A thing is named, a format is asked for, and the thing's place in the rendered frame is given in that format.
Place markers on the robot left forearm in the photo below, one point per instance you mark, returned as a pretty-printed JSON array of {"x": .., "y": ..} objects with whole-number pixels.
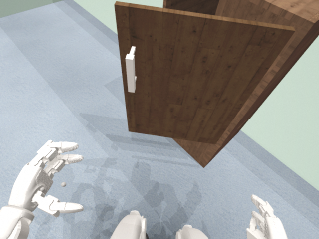
[{"x": 14, "y": 222}]

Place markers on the right robot thigh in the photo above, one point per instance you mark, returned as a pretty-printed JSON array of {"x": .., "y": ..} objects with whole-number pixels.
[{"x": 190, "y": 233}]

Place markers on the left robot hand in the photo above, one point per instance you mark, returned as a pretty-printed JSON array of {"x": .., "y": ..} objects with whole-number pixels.
[{"x": 26, "y": 192}]

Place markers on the cupboard door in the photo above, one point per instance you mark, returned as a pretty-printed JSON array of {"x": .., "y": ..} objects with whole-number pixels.
[{"x": 194, "y": 71}]

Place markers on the left robot thigh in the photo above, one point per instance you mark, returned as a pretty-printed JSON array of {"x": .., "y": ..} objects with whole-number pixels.
[{"x": 132, "y": 226}]

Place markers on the right robot hand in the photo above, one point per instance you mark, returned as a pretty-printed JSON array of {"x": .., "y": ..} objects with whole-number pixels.
[{"x": 270, "y": 226}]

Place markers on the robot thigh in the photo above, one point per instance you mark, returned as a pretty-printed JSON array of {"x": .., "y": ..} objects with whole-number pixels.
[
  {"x": 190, "y": 233},
  {"x": 132, "y": 226}
]

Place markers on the handle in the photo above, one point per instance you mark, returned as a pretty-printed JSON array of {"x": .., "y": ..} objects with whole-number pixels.
[{"x": 130, "y": 70}]

